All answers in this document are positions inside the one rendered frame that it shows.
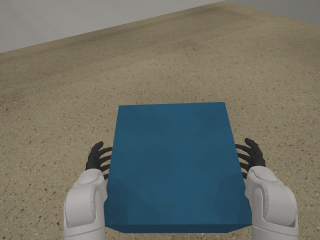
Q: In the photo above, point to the left robot hand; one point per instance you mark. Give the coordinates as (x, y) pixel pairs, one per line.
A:
(93, 159)

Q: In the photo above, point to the carton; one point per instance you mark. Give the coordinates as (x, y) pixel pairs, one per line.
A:
(174, 168)

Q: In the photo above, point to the left robot forearm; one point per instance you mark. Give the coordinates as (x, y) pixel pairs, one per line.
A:
(83, 208)

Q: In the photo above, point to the right robot hand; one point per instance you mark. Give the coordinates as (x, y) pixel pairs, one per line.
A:
(255, 157)

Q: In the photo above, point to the right robot forearm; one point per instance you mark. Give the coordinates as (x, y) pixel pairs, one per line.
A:
(274, 206)

